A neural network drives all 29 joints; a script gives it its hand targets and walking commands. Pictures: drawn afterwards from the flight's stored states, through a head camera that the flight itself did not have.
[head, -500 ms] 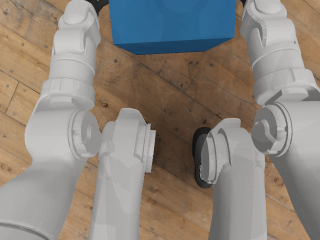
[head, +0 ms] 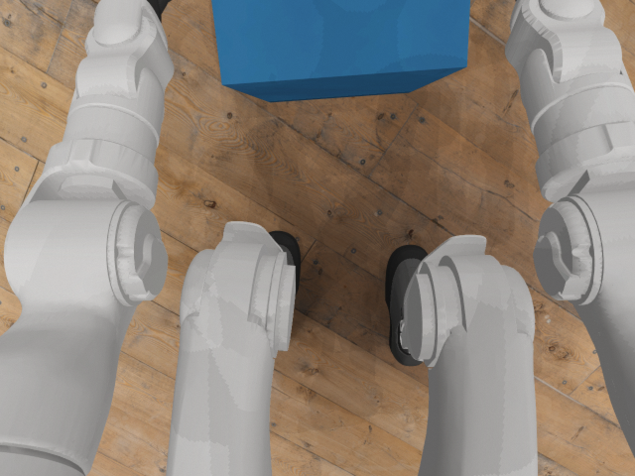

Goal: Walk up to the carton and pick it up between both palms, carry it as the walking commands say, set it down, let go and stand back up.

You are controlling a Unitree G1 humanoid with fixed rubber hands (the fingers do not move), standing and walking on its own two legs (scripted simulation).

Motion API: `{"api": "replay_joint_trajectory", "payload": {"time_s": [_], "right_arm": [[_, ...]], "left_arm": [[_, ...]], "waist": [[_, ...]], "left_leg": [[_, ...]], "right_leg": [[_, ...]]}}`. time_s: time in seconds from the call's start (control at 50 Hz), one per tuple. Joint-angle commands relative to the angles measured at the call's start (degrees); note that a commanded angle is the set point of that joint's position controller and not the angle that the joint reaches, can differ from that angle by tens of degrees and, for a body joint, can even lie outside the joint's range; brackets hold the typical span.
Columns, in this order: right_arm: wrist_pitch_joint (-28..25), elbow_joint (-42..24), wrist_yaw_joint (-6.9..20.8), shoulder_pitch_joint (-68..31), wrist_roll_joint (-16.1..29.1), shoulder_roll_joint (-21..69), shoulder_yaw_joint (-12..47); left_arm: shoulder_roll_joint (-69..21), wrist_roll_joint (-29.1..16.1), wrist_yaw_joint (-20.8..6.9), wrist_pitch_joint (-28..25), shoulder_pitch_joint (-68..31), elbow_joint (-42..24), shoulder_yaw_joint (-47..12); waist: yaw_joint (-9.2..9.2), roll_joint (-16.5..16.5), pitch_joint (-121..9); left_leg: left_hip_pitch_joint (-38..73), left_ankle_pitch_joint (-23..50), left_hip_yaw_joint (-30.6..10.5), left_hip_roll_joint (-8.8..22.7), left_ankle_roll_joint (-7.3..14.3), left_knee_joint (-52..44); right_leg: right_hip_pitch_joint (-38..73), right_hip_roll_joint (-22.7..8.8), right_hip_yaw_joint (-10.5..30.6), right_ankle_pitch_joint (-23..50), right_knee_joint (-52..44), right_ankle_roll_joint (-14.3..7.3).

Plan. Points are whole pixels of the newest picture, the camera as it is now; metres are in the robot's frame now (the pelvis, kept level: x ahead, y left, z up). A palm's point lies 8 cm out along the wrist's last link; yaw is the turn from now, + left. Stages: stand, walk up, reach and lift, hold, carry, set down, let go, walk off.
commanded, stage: set down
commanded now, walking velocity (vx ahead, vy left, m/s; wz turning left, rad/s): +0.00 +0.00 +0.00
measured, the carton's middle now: out of the picture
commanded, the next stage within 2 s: let go in 1.52 s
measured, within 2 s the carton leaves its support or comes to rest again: neither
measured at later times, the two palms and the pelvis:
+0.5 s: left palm out of the picture +0.53 +0.23 -0.08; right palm out of the picture +0.57 -0.14 -0.08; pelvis +0.00 +0.00 +0.04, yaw +0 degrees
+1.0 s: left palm out of the picture +0.53 +0.24 +0.06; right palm out of the picture +0.57 -0.15 +0.06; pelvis +0.02 +0.00 +0.17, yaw +0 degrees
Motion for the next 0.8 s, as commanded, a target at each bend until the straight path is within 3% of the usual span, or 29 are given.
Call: {"api": "replay_joint_trajectory", "payload": {"time_s": [0.0,0.12,0.28,0.52,0.78], "right_arm": [[-1.2,-5.1,0.3,-14.7,0.9,-5.1,0.4],[-0.9,-6.3,0.4,-15.2,1.3,-6.7,0.2],[1.5,-16.0,-1.3,-13.9,1.8,-7.6,-0.8],[4.3,-15.9,-0.3,-7.2,-3.0,-4.4,-5.3],[5.7,-20.3,0.9,-3.5,-6.3,-3.0,-7.9]], "left_arm": [[6.5,-1.6,-0.2,-1.1,-13.0,-4.9,-1.0],[8.3,-2.5,0.0,-0.8,-13.6,-6.6,-1.3],[9.2,-2.4,1.6,2.1,-11.8,-16.0,-0.7],[5.5,0.8,0.1,5.2,-5.7,-18.9,2.1],[4.5,4.0,-1.4,6.7,-1.3,-22.6,5.3]], "waist": [[1.64,-2.0,-64.0],[1.59,-2.0,-67.3],[1.97,-1.5,-84.6],[0.87,-0.4,-80.0],[1.03,-1.4,-85.6]], "left_leg": [[30.5,23.4,0.2,1.1,-0.9,-8.4],[33.4,22.7,0.0,1.1,-0.5,-8.8],[44.3,25.3,1.8,0.3,-0.6,-11.4],[41.3,22.3,2.2,-0.5,-0.5,-22.3],[48.6,24.9,2.4,-1.8,-0.8,-35.2]], "right_leg": [[26.2,-1.9,-0.4,19.7,-8.9,0.5],[27.6,-2.4,-0.9,18.2,-9.0,0.1],[35.7,-1.4,-3.2,19.4,-12.2,0.0],[33.4,-0.6,-3.2,17.3,-23.0,-0.3],[43.1,0.3,-2.8,20.3,-35.8,0.1]]}}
